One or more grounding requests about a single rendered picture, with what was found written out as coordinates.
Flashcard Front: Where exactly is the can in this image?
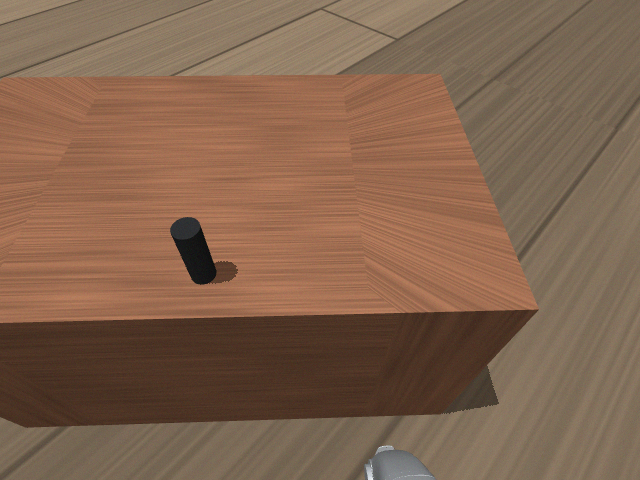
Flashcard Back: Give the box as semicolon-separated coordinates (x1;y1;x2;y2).
170;217;217;285

